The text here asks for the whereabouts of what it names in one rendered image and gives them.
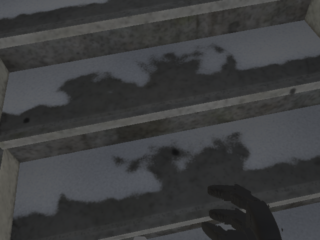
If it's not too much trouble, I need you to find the right robot hand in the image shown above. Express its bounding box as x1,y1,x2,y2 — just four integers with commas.
201,184,283,240

